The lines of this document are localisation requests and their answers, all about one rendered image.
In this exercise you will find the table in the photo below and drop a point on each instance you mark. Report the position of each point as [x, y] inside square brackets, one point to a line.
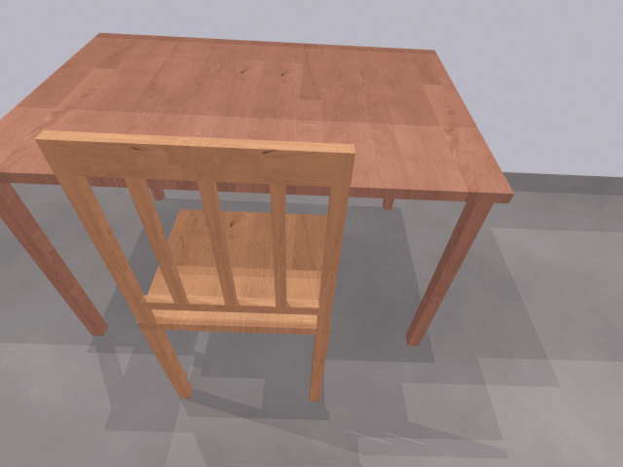
[412, 133]

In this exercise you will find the chair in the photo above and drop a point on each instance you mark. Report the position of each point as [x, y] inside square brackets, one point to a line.
[219, 271]

